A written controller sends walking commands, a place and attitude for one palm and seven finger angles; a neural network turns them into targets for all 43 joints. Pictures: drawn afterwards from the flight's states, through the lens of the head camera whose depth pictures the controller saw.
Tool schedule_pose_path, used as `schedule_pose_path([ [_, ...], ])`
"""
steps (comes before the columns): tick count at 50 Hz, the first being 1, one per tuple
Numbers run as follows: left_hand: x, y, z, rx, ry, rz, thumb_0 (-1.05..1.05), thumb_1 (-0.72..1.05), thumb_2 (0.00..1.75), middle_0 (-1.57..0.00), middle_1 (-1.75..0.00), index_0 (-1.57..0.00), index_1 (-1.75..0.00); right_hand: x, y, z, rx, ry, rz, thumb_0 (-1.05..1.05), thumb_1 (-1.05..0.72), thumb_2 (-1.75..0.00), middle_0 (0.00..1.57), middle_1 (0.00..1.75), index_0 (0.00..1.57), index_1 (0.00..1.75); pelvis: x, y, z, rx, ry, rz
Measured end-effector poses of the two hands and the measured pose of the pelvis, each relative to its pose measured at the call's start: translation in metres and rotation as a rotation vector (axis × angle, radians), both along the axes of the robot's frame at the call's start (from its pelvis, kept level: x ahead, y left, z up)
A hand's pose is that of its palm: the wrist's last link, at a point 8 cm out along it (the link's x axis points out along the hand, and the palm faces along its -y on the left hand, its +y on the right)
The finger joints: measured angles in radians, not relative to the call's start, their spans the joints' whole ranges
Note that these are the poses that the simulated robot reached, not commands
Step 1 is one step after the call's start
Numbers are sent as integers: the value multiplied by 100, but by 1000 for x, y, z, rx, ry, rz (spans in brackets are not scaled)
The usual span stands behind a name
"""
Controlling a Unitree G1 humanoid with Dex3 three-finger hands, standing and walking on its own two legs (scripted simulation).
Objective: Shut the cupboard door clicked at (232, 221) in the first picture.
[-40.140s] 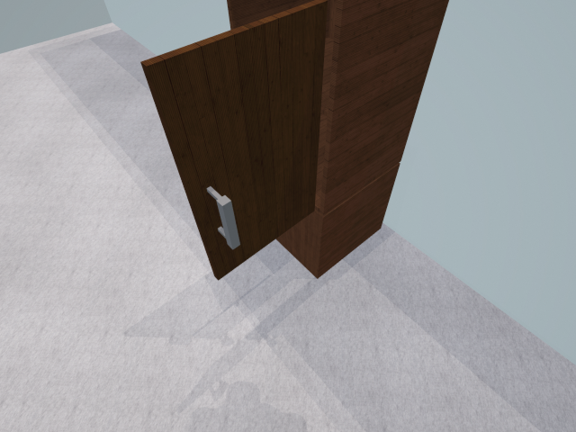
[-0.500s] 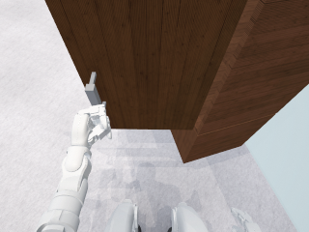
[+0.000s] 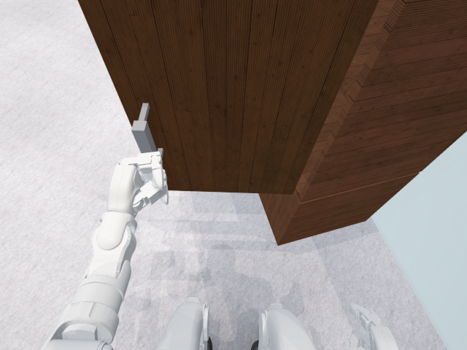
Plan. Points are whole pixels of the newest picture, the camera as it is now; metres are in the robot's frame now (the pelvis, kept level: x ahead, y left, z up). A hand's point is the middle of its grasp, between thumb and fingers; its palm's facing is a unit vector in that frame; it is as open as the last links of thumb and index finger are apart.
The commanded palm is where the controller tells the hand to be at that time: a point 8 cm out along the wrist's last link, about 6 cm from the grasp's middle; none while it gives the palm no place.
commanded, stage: push the door shut along its arc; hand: left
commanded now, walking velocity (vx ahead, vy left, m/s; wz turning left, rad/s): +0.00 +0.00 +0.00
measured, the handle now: (151, 142) +0.48 +0.17 +0.02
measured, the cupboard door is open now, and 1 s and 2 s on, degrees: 73 57 41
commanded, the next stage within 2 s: pull the fist back off the door in 1.70 s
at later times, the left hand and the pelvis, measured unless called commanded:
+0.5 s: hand (168, 154) +0.44 +0.13 +0.03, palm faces -0.18 -0.98 -0.04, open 3.1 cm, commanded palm +0.45 +0.17 +0.03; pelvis -0.01 +0.01 -0.01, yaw +0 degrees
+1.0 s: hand (201, 127) +0.52 +0.08 +0.03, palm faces -0.33 -0.94 -0.03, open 3.1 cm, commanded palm +0.52 +0.12 +0.03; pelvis -0.01 +0.02 -0.03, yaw -3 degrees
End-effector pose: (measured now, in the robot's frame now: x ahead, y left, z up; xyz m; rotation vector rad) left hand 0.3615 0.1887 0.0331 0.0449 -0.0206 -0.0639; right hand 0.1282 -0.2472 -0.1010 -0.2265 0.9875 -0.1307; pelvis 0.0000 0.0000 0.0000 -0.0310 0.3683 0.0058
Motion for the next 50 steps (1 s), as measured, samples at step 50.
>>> schedule_pose_path([
  [50,153,-53,0,-3,62,-275,2,90,90,-130,-150,-130,-150,-137,2,-24,-55,301,-180,1,-90,-90,21,30,20,30,-12,17,-32,-45,137,-22],
])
